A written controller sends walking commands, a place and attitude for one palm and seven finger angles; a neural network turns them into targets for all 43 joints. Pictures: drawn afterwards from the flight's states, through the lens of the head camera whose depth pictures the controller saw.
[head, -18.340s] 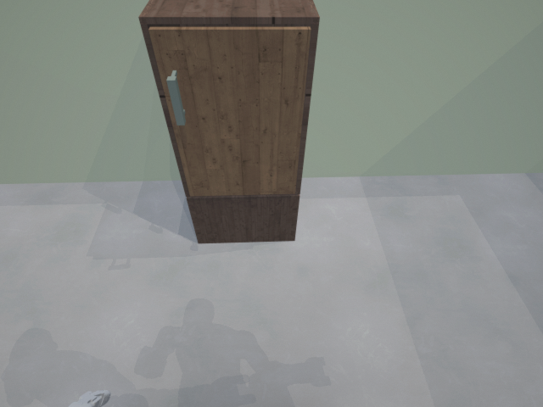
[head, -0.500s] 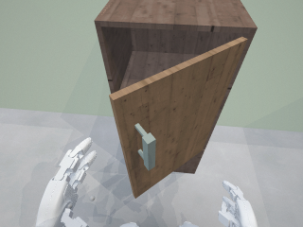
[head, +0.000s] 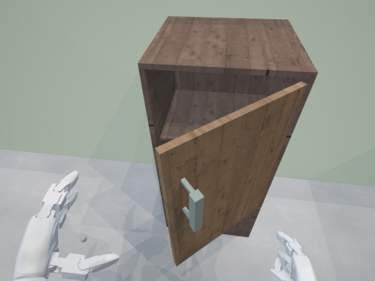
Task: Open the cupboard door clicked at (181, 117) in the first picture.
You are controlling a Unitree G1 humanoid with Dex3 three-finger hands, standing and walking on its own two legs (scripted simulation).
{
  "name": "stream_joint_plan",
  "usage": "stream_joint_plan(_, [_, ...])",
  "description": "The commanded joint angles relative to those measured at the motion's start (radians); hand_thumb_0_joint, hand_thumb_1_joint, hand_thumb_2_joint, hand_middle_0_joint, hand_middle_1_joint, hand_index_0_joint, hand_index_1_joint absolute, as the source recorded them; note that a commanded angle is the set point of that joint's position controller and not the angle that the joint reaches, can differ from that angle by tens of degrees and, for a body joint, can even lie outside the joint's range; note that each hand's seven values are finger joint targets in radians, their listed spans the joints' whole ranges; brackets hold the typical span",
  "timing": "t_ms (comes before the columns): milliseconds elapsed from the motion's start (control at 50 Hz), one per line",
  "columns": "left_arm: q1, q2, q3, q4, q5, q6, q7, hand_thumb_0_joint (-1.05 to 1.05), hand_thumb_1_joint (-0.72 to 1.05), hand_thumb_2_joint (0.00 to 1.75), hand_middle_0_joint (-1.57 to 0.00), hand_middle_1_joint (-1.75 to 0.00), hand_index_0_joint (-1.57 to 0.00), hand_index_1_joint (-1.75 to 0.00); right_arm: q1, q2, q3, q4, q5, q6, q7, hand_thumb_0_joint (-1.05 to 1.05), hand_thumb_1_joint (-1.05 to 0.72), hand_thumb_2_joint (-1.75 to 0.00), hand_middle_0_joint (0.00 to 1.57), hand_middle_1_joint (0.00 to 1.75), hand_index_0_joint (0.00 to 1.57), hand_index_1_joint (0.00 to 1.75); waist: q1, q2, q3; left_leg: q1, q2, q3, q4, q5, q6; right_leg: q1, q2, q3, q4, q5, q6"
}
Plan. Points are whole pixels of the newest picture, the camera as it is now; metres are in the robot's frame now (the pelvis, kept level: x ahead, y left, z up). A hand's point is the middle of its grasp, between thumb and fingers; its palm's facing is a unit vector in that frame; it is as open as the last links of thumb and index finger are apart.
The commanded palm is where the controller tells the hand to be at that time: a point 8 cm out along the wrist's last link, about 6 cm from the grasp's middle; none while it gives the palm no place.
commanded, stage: draw the hand back to the body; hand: left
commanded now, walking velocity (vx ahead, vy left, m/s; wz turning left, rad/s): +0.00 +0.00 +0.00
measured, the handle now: (190, 205) +0.29 +0.03 +0.02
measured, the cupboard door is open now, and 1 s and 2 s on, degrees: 41 41 41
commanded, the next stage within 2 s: step back with the hand held close in 0.82 s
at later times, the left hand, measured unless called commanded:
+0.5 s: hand (40, 188) +0.20 +0.24 +0.20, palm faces +0.47 -0.79 -0.40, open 8.5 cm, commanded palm +0.14 +0.28 +0.21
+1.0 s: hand (43, 195) +0.19 +0.23 +0.20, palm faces +0.47 -0.79 -0.40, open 7.4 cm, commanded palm +0.13 +0.27 +0.21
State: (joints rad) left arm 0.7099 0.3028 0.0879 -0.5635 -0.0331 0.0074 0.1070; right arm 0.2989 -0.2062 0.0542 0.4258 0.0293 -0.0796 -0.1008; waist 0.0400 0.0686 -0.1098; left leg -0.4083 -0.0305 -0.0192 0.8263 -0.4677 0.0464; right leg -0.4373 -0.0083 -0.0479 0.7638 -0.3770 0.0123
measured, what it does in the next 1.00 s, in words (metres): stands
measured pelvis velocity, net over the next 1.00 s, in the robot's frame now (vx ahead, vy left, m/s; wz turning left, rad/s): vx -0.01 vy -0.03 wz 0.00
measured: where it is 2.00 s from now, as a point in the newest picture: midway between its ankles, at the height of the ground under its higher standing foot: outside the picture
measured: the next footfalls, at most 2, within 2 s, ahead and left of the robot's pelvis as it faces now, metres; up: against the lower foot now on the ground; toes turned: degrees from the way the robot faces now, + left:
none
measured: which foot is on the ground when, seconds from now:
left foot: down 0.00-1.00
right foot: down 0.00-1.00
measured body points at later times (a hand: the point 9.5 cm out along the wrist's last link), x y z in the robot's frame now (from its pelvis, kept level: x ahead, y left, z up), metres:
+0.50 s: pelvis +0.01 -0.02 +0.03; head -0.02 -0.04 +0.48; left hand +0.16 +0.28 +0.22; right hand +0.20 -0.24 -0.05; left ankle -0.02 +0.09 -0.71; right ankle +0.01 -0.13 -0.71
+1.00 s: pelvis -0.01 -0.03 +0.04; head -0.03 -0.06 +0.48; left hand +0.16 +0.27 +0.22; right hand +0.18 -0.25 -0.05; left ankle -0.02 +0.08 -0.71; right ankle +0.01 -0.13 -0.71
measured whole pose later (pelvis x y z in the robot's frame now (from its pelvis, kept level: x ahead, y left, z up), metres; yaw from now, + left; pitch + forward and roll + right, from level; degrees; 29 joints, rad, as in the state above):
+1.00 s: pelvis -0.01 -0.03 +0.04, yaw +0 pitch -5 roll -1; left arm 0.43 0.34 0.35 -0.36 -0.05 -0.10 0.11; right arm 0.19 -0.22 0.02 0.63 0.01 -0.10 -0.08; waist 0.06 0.08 0.03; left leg -0.08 0.01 -0.03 0.44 -0.28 0.00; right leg -0.11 0.03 -0.06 0.39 -0.20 -0.03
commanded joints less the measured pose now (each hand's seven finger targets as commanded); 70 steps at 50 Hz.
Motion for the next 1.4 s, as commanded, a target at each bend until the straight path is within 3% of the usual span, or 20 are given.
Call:
stream_joint_plan(0, [-0.092, 0.128, 0.132, -0.231, 0.004, -0.072, 0.044, 0.0, 0.17, 0.58, -0.17, -0.3, -0.17, -0.3, -0.12, -0.109, -0.037, -0.141, -0.005, -0.082, -0.017, 0.0, -0.9, -0.9, 0.2, 0.3, 0.2, 0.3, 0.002, -0.009, 0.001, 0.019, 0.056, -0.062, -0.252, 0.324, -0.056, 0.144, -0.002, -0.011, -0.142, 0.151, -0.043])
stream_joint_plan(160, [-0.184, 0.16, 0.233, -0.123, -0.012, -0.08, 0.052, 0.0, 0.44, 0.7, -0.18, -0.3, -0.18, -0.3, -0.172, -0.114, -0.037, -0.062, -0.011, -0.095, -0.018, 0.0, -0.9, -0.9, 0.2, 0.3, 0.2, 0.3, 0.013, -0.032, 0.074, 0.087, 0.049, -0.038, -0.346, 0.302, -0.046, 0.242, -0.002, -0.005, -0.248, 0.186, -0.043])
stream_joint_plan(320, [-0.278, 0.213, 0.331, -0.126, -0.025, -0.11, 0.045, 0.0, 0.73, 0.82, -0.19, -0.3, -0.19, -0.3, -0.203, -0.116, -0.046, -0.013, -0.017, -0.105, -0.007, 0.0, -0.9, -0.9, 0.2, 0.3, 0.2, 0.3, 0.027, -0.007, 0.04, 0.174, 0.044, -0.015, -0.395, 0.394, -0.039, 0.333, -0.003, 0.008, -0.309, 0.285, -0.043])
stream_joint_plan(360, [-0.308, 0.236, 0.361, -0.123, -0.026, -0.118, 0.047, 0.0, 0.8, 0.86, -0.2, -0.3, -0.2, -0.3, -0.211, -0.115, -0.046, 0.001, -0.019, -0.108, -0.006, 0.0, -0.9, -0.9, 0.2, 0.3, 0.2, 0.3, 0.03, 0.037, 0.046, 0.186, 0.042, -0.013, -0.409, 0.416, -0.043, 0.35, -0.007, 0.01, -0.319, 0.305, -0.045])
stream_joint_plan(420, [-0.334, 0.255, 0.4, -0.1, -0.032, -0.127, 0.047, 0.0, 0.9, 0.9, -0.2, -0.3, -0.2, -0.3, -0.213, -0.116, -0.052, 0.018, -0.019, -0.106, -0.002, 0.0, -0.9, -0.9, 0.2, 0.3, 0.2, 0.3, 0.031, 0.011, 0.047, 0.206, 0.041, -0.002, -0.418, 0.431, -0.038, 0.364, -0.004, 0.014, -0.341, 0.329, -0.042])
stream_joint_plan(500, [-0.285, 0.179, 0.338, -0.017, -0.038, -0.121, 0.024, 0.0, 0.9, 0.9, -0.2, -0.3, -0.2, -0.3, -0.217, -0.122, -0.064, 0.029, -0.016, -0.088, 0.011, 0.0, -0.9, -0.9, 0.2, 0.3, 0.2, 0.3, 0.023, -0.035, 0.084, 0.226, 0.048, 0.007, -0.426, 0.458, -0.032, 0.355, -0.004, 0.016, -0.362, 0.35, -0.035])
stream_joint_plan(620, [-0.3, 0.22, 0.366, -0.05, -0.037, -0.137, 0.023, 0.0, 0.9, 0.9, -0.2, -0.3, -0.2, -0.3, -0.239, -0.12, -0.072, 0.026, -0.021, -0.077, 0.01, 0.0, -0.9, -0.9, 0.2, 0.3, 0.2, 0.3, 0.033, -0.059, 0.032, 0.251, 0.04, 0.018, -0.435, 0.431, -0.019, 0.393, -0.007, 0.029, -0.386, 0.349, -0.029])
stream_joint_plan(660, [-0.331, 0.241, 0.376, -0.095, -0.032, -0.143, 0.027, 0.0, 0.9, 0.9, -0.2, -0.3, -0.2, -0.3, -0.244, -0.118, -0.068, 0.029, -0.022, -0.082, 0.006, 0.0, -0.9, -0.9, 0.2, 0.3, 0.2, 0.3, 0.033, -0.006, 0.011, 0.265, 0.036, 0.016, -0.438, 0.438, -0.022, 0.408, -0.009, 0.032, -0.387, 0.357, -0.033])
stream_joint_plan(780, [-0.349, 0.229, 0.363, -0.07, -0.029, -0.145, 0.033, 0.0, 0.9, 0.9, -0.2, -0.3, -0.2, -0.3, -0.248, -0.108, -0.063, 0.045, -0.021, -0.096, 0.002, 0.0, -0.9, -0.9, 0.2, 0.3, 0.2, 0.3, 0.026, 0.019, 0.09, 0.265, 0.034, 0.016, -0.454, 0.378, -0.026, 0.365, -0.005, 0.032, -0.423, 0.286, -0.031])
stream_joint_plan(900, [-0.33, 0.206, 0.35, -0.009, -0.033, -0.148, 0.025, 0.0, 0.9, 0.9, -0.2, -0.3, -0.2, -0.3, -0.253, -0.11, -0.07, 0.051, -0.021, -0.091, 0.006, 0.0, -0.9, -0.9, 0.2, 0.3, 0.2, 0.3, 0.028, -0.039, 0.109, 0.267, 0.038, 0.018, -0.464, 0.354, -0.02, 0.36, -0.003, 0.038, -0.443, 0.247, -0.026])
stream_joint_plan(920, [-0.404, 0.227, 0.361, -0.02, -0.031, -0.152, 0.028, 0.0, 0.9, 0.9, -0.2, -0.3, -0.2, -0.3, -0.254, -0.114, -0.069, 0.057, -0.02, -0.09, 0.006, 0.0, -0.9, -0.9, 0.2, 0.3, 0.2, 0.3, 0.02, -0.033, 0.108, 0.268, 0.035, 0.016, -0.468, 0.334, -0.019, 0.355, -0.004, 0.041, -0.452, 0.218, -0.027])
stream_joint_plan(940, [-0.562, 0.389, 0.522, -0.055, -0.014, -0.207, 0.042, 0.0, 0.9, 0.9, -0.2, -0.3, -0.2, -0.3, -0.218, -0.125, -0.06, 0.021, -0.01, -0.075, 0.01, 0.0, -0.9, -0.9, 0.2, 0.3, 0.2, 0.3, -0.02, 0.02, 0.219, 0.191, 0.043, -0.011, -0.456, 0.245, -0.008, 0.255, -0.048, 0.125, -0.513, 0.204, -0.026])
stream_joint_plan(960, [-0.412, 0.278, 0.444, 0.039, -0.02, -0.209, 0.029, 0.0, 0.9, 0.9, -0.2, -0.3, -0.2, -0.3, -0.22, -0.122, -0.074, 0.047, -0.018, -0.061, 0.012, 0.0, -0.9, -0.9, 0.2, 0.3, 0.2, 0.3, -0.023, -0.083, 0.168, 0.203, 0.045, -0.031, -0.416, 0.264, -0.005, 0.256, -0.068, 0.129, -0.526, 0.204, -0.027])
stream_joint_plan(1000, [-0.298, 0.227, 0.392, 0.058, -0.017, -0.195, 0.016, 0.0, 0.9, 0.9, -0.2, -0.3, -0.2, -0.3, -0.226, -0.131, -0.084, 0.034, -0.023, -0.036, 0.024, 0.0, -0.9, -0.9, 0.2, 0.3, 0.2, 0.3, -0.027, -0.132, 0.134, 0.235, 0.039, -0.015, -0.383, 0.314, -0.008, 0.243, -0.084, 0.131, -0.534, 0.241, -0.028])
stream_joint_plan(1080, [-0.21, 0.23, 0.391, -0.038, -0.015, -0.209, 0.025, 0.0, 0.9, 0.9, -0.2, -0.3, -0.2, -0.3, -0.229, -0.142, -0.094, 0.018, -0.025, -0.01, 0.026, 0.0, -0.9, -0.9, 0.2, 0.3, 0.2, 0.3, -0.032, -0.04, 0.022, 0.214, 0.057, -0.015, -0.408, 0.404, -0.019, 0.31, -0.082, 0.092, -0.448, 0.373, -0.029])
stream_joint_plan(1120, [-0.199, 0.256, 0.414, -0.093, -0.014, -0.213, 0.035, 0.0, 0.9, 0.9, -0.2, -0.3, -0.2, -0.3, -0.228, -0.143, -0.099, 0.006, -0.024, -0.002, 0.024, 0.0, -0.9, -0.9, 0.2, 0.3, 0.2, 0.3, -0.032, -0.04, -0.017, 0.193, 0.064, -0.021, -0.415, 0.438, -0.021, 0.336, -0.071, 0.083, -0.415, 0.408, -0.024])
stream_joint_plan(1140, [-0.204, 0.288, 0.439, -0.128, -0.013, -0.219, 0.043, 0.0, 0.9, 0.9, -0.2, -0.3, -0.2, -0.3, -0.233, -0.148, -0.101, 0.007, -0.025, 0.001, 0.018, 0.0, -0.9, -0.9, 0.2, 0.3, 0.2, 0.3, -0.028, -0.001, -0.03, 0.174, 0.069, -0.031, -0.426, 0.462, -0.023, 0.361, -0.071, 0.073, -0.39, 0.438, -0.027])
stream_joint_plan(1180, [-0.173, 0.297, 0.461, -0.148, -0.014, -0.223, 0.051, 0.0, 0.9, 0.9, -0.2, -0.3, -0.2, -0.3, -0.228, -0.14, -0.105, -0.008, -0.023, 0.005, 0.013, 0.0, -0.9, -0.9, 0.2, 0.3, 0.2, 0.3, -0.028, -0.017, -0.057, 0.149, 0.081, -0.04, -0.424, 0.499, -0.021, 0.383, -0.058, 0.072, -0.344, 0.485, -0.021])
stream_joint_plan(1240, [-0.163, 0.321, 0.492, -0.157, -0.014, -0.227, 0.061, 0.0, 0.9, 0.9, -0.2, -0.3, -0.2, -0.3, -0.232, -0.14, -0.111, -0.012, -0.021, 0.01, 0.005, 0.0, -0.9, -0.9, 0.2, 0.3, 0.2, 0.3, -0.026, 0.0, -0.057, 0.088, 0.09, -0.058, -0.431, 0.485, -0.018, 0.404, -0.053, 0.072, -0.304, 0.5, -0.019])
stream_joint_plan(1380, [-0.128, 0.277, 0.477, -0.142, 0.001, -0.233, 0.066, 0.0, 0.9, 0.9, -0.2, -0.3, -0.2, -0.3, -0.218, -0.151, -0.117, -0.026, -0.02, 0.003, 0.005, 0.0, -0.9, -0.9, 0.2, 0.3, 0.2, 0.3, -0.028, 0.037, -0.032, -0.111, 0.142, -0.101, -0.482, 0.33, 0.017, 0.472, -0.015, 0.069, -0.173, 0.46, -0.002])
